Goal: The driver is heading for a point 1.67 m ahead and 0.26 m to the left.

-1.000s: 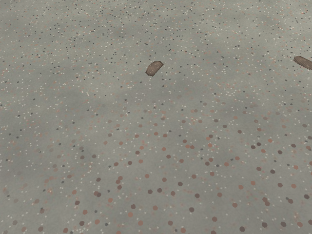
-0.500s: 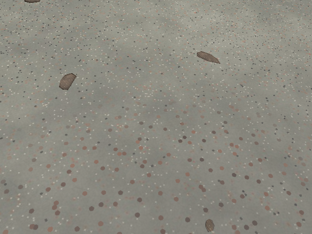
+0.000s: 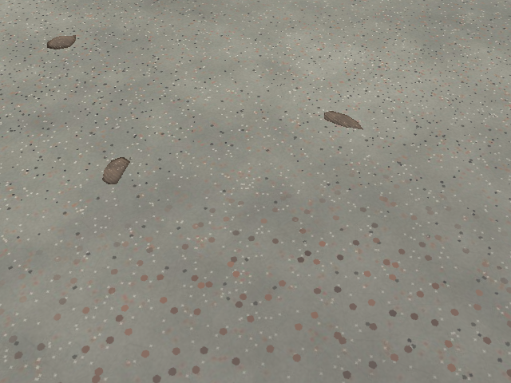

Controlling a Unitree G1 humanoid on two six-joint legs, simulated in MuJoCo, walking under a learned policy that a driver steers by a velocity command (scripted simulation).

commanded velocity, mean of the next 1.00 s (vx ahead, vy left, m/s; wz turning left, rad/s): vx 0.33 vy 0.00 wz -0.01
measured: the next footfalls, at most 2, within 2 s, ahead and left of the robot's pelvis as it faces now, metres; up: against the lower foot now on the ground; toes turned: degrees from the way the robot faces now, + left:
left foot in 0.10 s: +0.10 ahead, +0.13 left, +0.00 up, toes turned +1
right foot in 0.62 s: +0.47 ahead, -0.08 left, +0.00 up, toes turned -1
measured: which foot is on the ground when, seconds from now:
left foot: up 0.00-0.08, down 0.10-0.62, up 0.64-0.98, down 1.00-1.00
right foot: down 0.00-0.10, up 0.12-0.60, down 0.62-1.00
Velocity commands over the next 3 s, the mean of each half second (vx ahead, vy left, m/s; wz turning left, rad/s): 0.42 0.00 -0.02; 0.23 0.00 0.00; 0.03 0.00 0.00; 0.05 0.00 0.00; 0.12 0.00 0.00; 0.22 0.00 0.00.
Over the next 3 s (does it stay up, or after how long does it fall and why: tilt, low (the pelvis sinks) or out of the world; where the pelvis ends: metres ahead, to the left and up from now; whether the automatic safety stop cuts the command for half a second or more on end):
stays up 0.62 0.08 -0.01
